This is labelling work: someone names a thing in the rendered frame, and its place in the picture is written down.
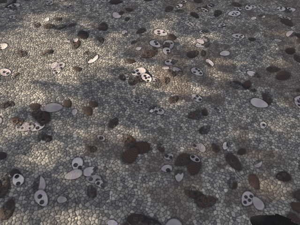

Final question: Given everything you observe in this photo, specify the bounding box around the right robot hand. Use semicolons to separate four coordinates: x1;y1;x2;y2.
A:
250;214;298;225

